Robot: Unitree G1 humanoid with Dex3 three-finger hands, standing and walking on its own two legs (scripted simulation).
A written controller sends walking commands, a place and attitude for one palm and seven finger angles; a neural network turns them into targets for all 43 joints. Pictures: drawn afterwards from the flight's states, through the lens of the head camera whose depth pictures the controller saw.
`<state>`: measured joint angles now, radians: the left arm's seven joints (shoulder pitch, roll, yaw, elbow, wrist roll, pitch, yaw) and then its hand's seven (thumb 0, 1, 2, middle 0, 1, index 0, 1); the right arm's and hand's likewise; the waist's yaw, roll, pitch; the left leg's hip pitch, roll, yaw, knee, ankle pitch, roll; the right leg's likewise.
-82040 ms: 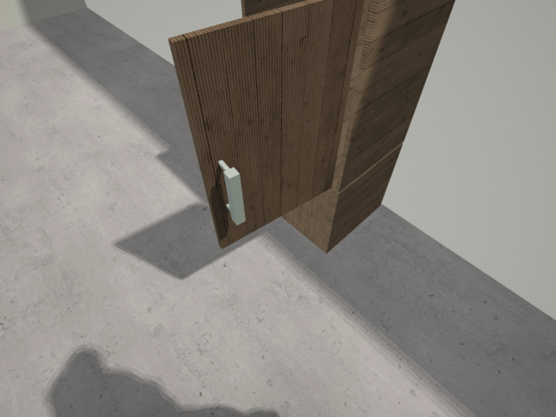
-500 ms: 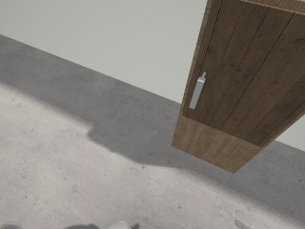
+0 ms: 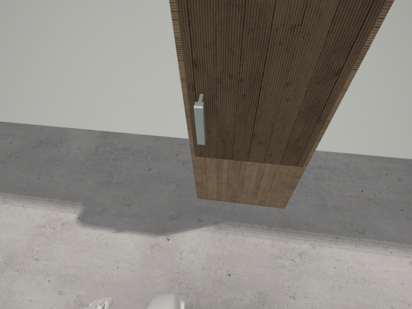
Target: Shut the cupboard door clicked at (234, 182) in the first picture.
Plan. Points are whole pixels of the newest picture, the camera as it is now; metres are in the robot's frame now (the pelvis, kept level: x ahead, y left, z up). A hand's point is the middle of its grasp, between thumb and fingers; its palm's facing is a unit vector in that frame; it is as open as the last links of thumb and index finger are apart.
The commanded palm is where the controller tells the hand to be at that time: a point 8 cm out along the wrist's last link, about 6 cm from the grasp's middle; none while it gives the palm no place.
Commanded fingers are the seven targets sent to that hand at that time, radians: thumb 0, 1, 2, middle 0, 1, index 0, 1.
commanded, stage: turn to face it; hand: left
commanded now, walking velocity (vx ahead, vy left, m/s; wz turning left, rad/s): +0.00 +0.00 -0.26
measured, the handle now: (201, 120) +0.65 +0.05 -0.10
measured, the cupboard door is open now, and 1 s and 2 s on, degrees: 0 0 0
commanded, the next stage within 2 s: take the last steps up to it in 0.02 s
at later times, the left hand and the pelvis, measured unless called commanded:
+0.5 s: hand (138, 298) +0.16 +0.17 -0.16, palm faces -0.17 -0.97 -0.17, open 7.3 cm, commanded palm none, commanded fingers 0.00 0.90 0.90 -0.20 -0.30 -0.20 -0.30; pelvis +0.06 -0.01 +0.01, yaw -9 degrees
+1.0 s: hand (174, 284) +0.19 +0.10 -0.18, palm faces -0.08 -0.98 -0.15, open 7.3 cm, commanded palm none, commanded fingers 0.00 0.90 0.90 -0.20 -0.30 -0.20 -0.30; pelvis +0.17 -0.07 +0.00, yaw -8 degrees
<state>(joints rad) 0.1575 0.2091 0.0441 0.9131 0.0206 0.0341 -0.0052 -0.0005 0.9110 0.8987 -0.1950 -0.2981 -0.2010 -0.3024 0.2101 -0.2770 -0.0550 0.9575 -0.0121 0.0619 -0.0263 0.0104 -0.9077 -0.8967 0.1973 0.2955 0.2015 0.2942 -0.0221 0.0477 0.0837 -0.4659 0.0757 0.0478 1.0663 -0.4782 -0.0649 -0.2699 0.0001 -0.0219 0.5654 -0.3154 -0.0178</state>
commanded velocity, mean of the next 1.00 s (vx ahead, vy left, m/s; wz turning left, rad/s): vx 0.06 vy -0.03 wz -0.08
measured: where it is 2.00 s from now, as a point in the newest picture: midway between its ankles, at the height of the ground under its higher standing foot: outside the picture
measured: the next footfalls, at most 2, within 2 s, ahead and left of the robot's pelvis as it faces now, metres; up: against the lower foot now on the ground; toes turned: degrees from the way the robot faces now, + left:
left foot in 0.18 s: +0.07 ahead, +0.13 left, +0.00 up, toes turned +0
right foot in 0.58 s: +0.12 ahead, -0.16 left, +0.00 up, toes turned -13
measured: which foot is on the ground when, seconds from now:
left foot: up 0.00-0.16, down 0.18-0.58, up 0.60-0.86, down 0.88-1.00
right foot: down 0.00-0.20, up 0.22-0.56, down 0.58-1.00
